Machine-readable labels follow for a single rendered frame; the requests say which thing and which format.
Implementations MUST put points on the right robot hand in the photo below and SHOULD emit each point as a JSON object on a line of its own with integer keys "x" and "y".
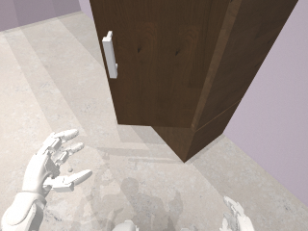
{"x": 241, "y": 223}

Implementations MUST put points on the robot left shin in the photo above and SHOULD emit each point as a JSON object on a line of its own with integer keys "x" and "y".
{"x": 128, "y": 221}

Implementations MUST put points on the cupboard door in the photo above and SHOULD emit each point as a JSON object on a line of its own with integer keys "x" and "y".
{"x": 163, "y": 50}

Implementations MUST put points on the handle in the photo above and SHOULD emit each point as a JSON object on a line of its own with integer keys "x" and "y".
{"x": 110, "y": 55}

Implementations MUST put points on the left robot hand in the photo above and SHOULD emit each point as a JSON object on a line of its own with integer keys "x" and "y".
{"x": 36, "y": 177}

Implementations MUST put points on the robot left forearm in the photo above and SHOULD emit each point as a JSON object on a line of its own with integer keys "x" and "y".
{"x": 25, "y": 214}

